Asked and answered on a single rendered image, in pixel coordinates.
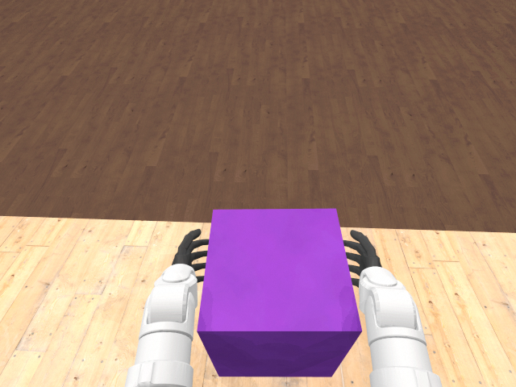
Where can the robot left forearm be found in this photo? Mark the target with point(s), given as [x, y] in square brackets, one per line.
[167, 331]

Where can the robot right hand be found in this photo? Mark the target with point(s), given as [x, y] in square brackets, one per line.
[367, 254]

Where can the carton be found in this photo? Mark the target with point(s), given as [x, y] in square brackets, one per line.
[277, 296]

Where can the robot left hand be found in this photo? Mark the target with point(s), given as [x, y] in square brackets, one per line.
[184, 255]

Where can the robot right forearm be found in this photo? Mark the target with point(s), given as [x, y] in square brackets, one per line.
[395, 335]

